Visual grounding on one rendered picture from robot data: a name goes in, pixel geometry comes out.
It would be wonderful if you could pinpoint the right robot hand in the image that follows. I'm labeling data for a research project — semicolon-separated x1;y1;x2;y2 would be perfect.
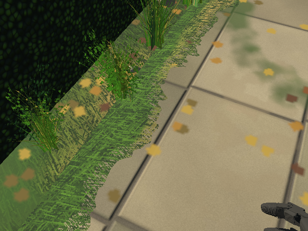
261;202;308;231

